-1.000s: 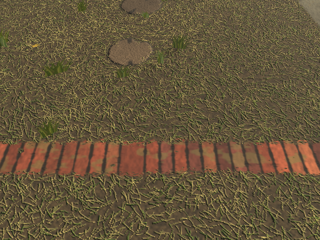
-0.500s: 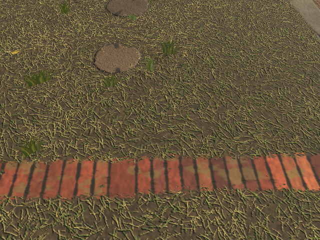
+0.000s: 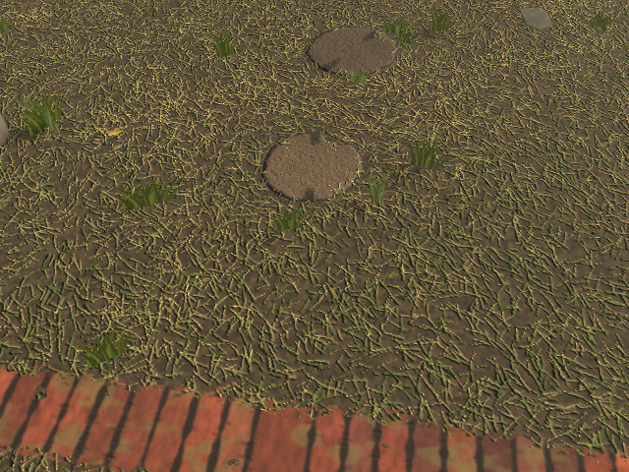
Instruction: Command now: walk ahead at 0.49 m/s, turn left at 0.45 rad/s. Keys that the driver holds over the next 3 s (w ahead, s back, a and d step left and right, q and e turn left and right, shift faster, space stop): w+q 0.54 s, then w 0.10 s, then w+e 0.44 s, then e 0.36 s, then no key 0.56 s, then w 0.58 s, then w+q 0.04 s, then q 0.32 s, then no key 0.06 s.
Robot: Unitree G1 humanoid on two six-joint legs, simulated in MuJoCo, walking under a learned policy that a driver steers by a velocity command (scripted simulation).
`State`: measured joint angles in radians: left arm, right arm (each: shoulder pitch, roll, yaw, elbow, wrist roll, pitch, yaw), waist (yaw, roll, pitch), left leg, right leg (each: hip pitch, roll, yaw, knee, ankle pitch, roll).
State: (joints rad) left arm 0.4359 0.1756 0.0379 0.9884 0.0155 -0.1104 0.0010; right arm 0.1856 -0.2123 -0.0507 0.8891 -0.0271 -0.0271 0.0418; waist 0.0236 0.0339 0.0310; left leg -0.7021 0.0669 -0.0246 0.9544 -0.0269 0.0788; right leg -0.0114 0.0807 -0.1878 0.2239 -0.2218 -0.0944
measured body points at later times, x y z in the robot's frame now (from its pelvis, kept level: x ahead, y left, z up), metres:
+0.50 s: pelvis +0.27 +0.05 +0.00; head +0.30 +0.07 +0.45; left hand +0.34 +0.33 -0.12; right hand +0.36 -0.22 -0.13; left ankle +0.24 +0.08 -0.74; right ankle +0.40 -0.12 -0.66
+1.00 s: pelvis +0.56 +0.06 +0.00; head +0.59 +0.05 +0.45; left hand +0.50 +0.32 -0.13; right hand +0.74 -0.15 -0.13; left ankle +0.53 +0.21 -0.67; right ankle +0.59 +0.01 -0.74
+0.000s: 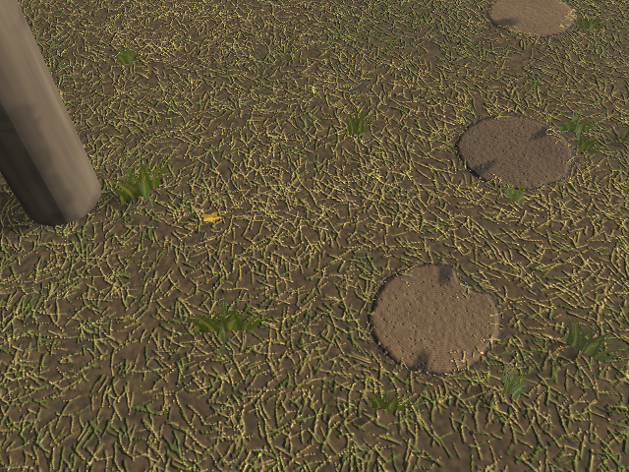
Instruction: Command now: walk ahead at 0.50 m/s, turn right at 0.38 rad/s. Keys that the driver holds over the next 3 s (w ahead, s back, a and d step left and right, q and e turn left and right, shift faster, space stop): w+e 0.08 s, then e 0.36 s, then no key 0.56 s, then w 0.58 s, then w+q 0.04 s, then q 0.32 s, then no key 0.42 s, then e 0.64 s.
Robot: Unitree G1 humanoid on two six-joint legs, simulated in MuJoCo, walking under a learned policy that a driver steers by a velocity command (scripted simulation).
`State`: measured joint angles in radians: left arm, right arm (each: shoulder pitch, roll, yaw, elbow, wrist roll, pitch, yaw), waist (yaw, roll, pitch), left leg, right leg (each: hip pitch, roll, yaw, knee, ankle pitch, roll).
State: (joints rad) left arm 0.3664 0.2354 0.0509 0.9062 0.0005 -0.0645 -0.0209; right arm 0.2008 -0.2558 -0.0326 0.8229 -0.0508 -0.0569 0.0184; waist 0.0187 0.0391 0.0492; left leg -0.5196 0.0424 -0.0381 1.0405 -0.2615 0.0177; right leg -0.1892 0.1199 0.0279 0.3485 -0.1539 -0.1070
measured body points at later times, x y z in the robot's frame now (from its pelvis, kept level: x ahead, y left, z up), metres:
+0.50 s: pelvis +0.19 +0.04 -0.01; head +0.23 +0.05 +0.44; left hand +0.34 +0.29 -0.15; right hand +0.26 -0.25 -0.10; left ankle +0.29 +0.09 -0.74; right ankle +0.11 -0.07 -0.65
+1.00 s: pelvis +0.19 +0.02 +0.00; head +0.19 +0.02 +0.45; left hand +0.39 +0.20 -0.13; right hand +0.14 -0.23 -0.15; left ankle +0.24 +0.13 -0.75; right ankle +0.15 -0.07 -0.74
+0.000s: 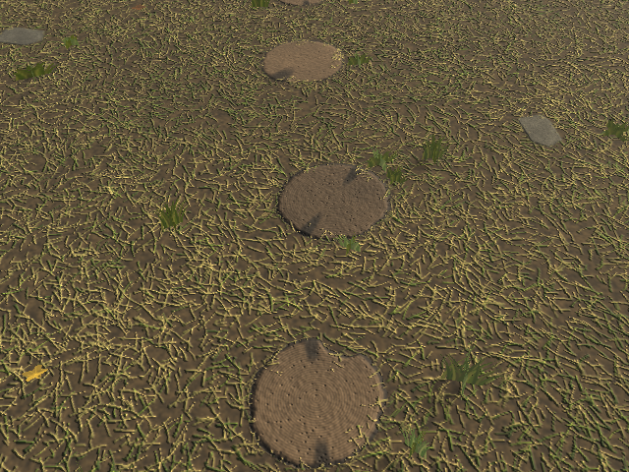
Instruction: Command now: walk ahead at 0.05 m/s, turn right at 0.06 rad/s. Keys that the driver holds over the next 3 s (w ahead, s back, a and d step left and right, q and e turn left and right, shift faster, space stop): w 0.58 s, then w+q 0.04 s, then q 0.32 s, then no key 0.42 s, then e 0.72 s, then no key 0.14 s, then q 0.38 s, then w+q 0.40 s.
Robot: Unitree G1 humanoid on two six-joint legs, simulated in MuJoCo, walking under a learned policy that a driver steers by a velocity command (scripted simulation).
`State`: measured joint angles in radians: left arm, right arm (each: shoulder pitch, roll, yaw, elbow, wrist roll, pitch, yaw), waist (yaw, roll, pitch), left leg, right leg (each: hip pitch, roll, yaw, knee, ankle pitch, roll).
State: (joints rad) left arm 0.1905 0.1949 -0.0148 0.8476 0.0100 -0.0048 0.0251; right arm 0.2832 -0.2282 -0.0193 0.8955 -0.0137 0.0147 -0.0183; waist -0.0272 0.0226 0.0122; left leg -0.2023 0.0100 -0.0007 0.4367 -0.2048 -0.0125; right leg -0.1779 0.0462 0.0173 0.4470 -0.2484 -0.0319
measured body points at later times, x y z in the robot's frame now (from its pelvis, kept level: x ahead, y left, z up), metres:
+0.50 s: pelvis +0.11 +0.03 +0.01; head +0.12 +0.04 +0.46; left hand +0.27 +0.27 -0.12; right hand +0.02 -0.21 -0.13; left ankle +0.01 +0.12 -0.74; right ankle +0.20 -0.10 -0.69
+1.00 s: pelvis +0.30 -0.03 +0.00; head +0.34 -0.03 +0.45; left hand +0.29 +0.23 -0.13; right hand +0.43 -0.26 -0.14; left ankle +0.35 +0.11 -0.68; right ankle +0.32 -0.09 -0.74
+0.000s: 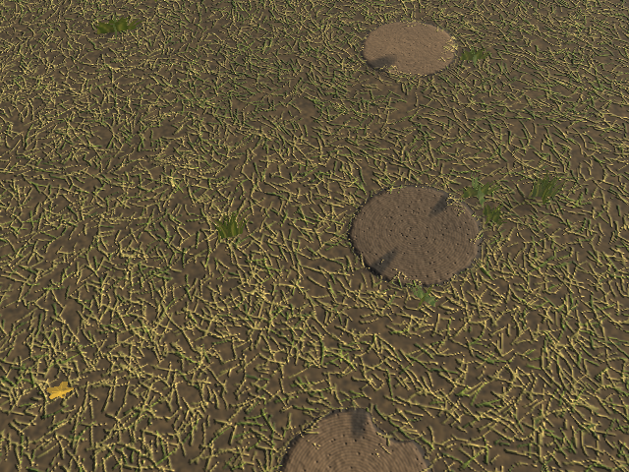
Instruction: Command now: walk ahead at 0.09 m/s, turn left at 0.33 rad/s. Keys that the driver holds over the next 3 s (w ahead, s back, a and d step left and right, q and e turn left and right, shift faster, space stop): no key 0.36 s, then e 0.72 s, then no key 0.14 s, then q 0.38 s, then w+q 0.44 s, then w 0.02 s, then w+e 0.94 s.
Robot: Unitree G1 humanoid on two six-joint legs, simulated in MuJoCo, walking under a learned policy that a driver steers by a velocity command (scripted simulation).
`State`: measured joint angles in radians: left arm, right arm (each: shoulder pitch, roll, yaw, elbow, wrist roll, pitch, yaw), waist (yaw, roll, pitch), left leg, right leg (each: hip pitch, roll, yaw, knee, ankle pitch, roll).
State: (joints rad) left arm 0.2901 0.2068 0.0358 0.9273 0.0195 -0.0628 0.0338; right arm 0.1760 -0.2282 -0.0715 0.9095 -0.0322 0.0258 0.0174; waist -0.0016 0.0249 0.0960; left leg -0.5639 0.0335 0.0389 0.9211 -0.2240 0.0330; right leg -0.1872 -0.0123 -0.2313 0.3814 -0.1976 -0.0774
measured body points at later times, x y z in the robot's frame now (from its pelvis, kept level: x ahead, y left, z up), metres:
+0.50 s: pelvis +0.03 +0.01 -0.01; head +0.04 +0.02 +0.44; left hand +0.05 +0.26 -0.16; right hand +0.15 -0.22 -0.15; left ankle +0.07 +0.10 -0.74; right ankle +0.02 -0.11 -0.75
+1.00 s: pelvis +0.01 +0.04 +0.00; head +0.04 +0.06 +0.45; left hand +0.16 +0.28 -0.15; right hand +0.03 -0.25 -0.11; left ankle +0.02 +0.12 -0.74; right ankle -0.05 -0.08 -0.67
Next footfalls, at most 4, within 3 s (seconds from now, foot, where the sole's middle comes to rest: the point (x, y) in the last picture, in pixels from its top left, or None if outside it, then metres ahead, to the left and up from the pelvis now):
0.16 left None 0.11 0.11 -0.78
0.50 right None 0.06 -0.11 -0.78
0.80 left None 0.06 0.11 -0.78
1.24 right None -0.01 -0.09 -0.78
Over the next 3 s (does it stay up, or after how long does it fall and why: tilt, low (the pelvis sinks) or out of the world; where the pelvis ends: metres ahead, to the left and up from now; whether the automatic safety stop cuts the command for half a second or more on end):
stays up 0.62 0.04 0.00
